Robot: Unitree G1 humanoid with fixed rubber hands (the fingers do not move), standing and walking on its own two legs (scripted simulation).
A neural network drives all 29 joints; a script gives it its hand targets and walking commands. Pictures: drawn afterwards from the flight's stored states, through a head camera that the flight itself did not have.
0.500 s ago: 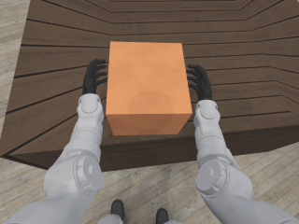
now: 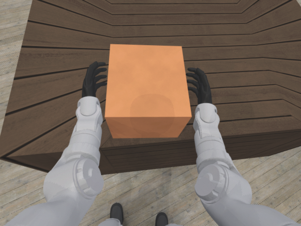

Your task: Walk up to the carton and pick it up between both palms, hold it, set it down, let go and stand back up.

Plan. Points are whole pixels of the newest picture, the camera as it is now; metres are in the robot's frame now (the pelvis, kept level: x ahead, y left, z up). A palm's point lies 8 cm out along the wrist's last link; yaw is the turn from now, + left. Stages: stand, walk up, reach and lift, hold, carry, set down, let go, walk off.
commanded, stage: reach and lift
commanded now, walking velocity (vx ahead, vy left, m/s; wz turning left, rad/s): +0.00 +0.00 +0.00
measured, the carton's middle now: (146, 93) +0.48 +0.01 -0.05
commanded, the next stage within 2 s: none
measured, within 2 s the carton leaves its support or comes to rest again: leaves its support in 1.64 s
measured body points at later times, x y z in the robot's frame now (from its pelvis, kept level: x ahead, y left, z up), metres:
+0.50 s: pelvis +0.00 +0.00 +0.00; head +0.13 +0.02 +0.43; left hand +0.45 +0.17 +0.02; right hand +0.44 -0.14 +0.02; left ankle +0.01 +0.14 -0.74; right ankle -0.04 -0.12 -0.74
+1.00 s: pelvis -0.01 +0.00 +0.00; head +0.11 +0.02 +0.43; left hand +0.44 +0.17 +0.01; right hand +0.43 -0.14 +0.02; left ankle +0.01 +0.14 -0.74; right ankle -0.04 -0.11 -0.74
